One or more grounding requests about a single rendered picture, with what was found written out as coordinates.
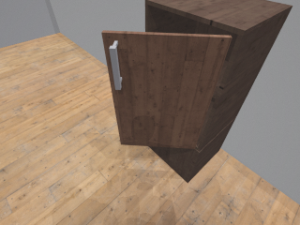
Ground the cupboard door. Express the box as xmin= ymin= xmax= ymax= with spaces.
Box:
xmin=101 ymin=30 xmax=232 ymax=149

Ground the handle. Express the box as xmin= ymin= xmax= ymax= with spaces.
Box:
xmin=109 ymin=40 xmax=123 ymax=90

